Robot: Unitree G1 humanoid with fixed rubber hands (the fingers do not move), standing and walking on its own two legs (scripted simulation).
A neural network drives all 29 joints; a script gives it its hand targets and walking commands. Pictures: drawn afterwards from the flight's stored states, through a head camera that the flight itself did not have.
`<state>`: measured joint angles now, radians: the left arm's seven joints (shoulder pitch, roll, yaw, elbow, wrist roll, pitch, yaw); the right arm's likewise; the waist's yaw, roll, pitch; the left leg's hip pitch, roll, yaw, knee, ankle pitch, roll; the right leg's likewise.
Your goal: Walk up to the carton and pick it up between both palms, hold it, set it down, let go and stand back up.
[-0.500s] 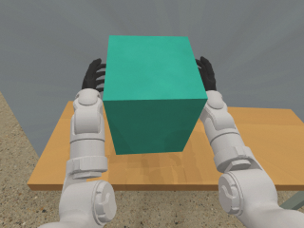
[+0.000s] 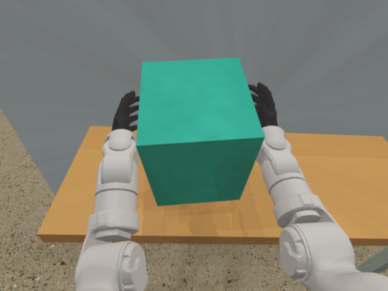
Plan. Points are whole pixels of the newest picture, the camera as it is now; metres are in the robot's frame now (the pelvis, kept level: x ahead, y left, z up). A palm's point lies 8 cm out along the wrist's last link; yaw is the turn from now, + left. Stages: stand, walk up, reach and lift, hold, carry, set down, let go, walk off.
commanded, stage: set down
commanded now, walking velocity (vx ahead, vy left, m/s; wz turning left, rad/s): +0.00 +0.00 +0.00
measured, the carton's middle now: (195, 137) +0.41 -0.02 +0.13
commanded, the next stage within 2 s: none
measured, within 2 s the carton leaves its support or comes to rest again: neither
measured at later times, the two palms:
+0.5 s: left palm (125, 136) +0.40 +0.13 +0.14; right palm (260, 125) +0.40 -0.16 +0.17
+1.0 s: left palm (132, 144) +0.41 +0.12 +0.12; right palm (260, 131) +0.41 -0.17 +0.14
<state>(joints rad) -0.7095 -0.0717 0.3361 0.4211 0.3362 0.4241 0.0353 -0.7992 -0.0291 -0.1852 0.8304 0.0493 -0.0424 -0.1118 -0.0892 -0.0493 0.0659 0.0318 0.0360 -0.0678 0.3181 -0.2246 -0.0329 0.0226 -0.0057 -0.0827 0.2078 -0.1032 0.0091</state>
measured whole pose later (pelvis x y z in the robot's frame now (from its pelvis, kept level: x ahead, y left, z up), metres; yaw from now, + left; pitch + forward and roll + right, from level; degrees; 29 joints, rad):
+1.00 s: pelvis +0.01 +0.00 +0.00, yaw -2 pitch -2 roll -1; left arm -0.72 -0.11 0.41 0.63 0.34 0.30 0.09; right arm -0.84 -0.02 -0.36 1.00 -0.11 -0.09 -0.03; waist -0.04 -0.02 0.03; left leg -0.03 0.04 -0.03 0.29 -0.22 -0.03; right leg -0.07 0.00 -0.05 0.23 -0.11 0.01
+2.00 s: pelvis +0.02 +0.00 +0.00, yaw -3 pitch +2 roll -1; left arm -0.68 -0.15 0.47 0.71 0.37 0.16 0.09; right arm -0.80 0.01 -0.50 0.99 -0.28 -0.15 0.03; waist -0.03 -0.01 0.01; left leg -0.12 0.04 -0.02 0.31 -0.23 -0.03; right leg -0.18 0.00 -0.04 0.26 -0.12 0.01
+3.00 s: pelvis +0.01 +0.00 +0.00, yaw -4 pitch +3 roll -1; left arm -0.68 -0.21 0.55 0.67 0.44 0.07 0.06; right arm -0.74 0.05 -0.59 0.90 -0.39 -0.20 0.08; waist -0.01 -0.01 0.04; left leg -0.13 0.04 0.00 0.29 -0.21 -0.03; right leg -0.21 -0.01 -0.03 0.27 -0.12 0.01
